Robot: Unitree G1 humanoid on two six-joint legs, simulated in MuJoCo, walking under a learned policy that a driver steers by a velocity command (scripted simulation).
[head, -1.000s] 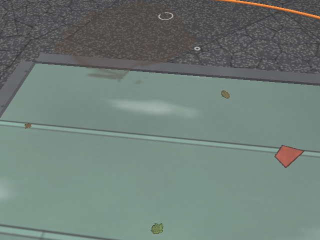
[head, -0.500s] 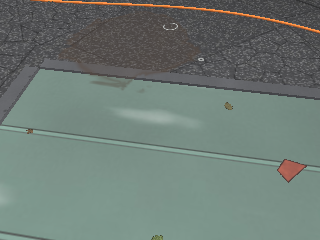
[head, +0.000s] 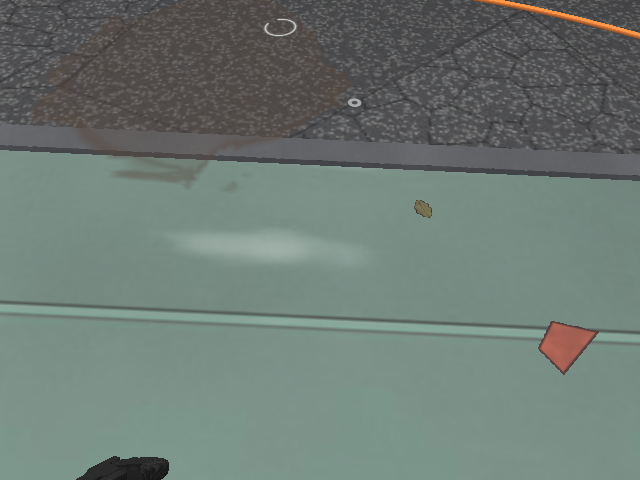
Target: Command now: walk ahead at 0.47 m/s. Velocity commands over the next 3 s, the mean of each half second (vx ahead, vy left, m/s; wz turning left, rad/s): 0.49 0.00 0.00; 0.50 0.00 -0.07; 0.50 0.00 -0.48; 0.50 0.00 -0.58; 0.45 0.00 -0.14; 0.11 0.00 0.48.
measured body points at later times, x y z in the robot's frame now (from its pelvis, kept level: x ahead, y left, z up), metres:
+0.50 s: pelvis +0.29 -0.02 +0.01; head +0.32 -0.02 +0.46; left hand +0.26 +0.24 -0.13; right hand +0.49 -0.26 -0.09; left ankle +0.49 +0.14 -0.68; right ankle +0.21 -0.12 -0.73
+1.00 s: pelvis +0.58 +0.03 +0.01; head +0.60 +0.03 +0.46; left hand +0.75 +0.28 -0.10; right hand +0.58 -0.24 -0.12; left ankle +0.51 +0.12 -0.73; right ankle +0.76 -0.15 -0.67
